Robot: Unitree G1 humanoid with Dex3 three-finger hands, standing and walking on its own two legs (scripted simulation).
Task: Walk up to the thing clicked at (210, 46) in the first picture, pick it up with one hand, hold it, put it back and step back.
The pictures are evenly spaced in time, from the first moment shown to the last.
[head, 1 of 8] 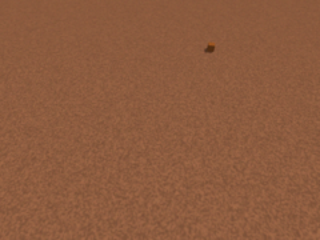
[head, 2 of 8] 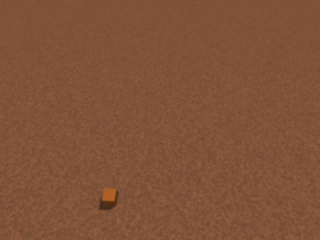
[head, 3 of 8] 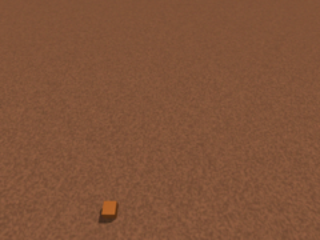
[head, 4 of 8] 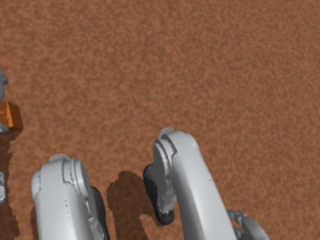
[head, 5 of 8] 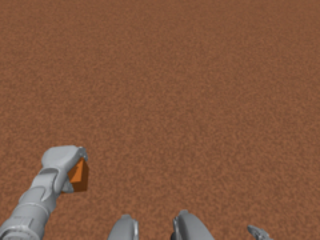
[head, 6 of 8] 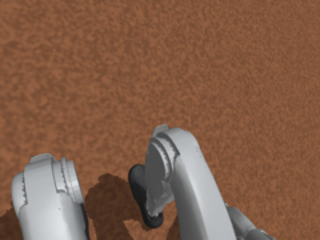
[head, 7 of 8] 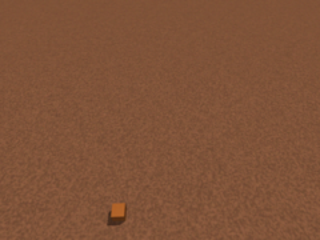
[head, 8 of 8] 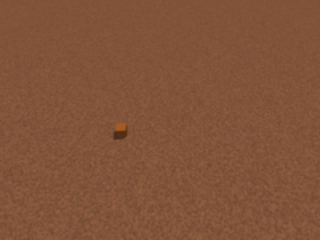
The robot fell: no
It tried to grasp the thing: yes
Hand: left
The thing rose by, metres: 0.66
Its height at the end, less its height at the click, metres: +0.00
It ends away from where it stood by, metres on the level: 0.01
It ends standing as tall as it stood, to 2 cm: yes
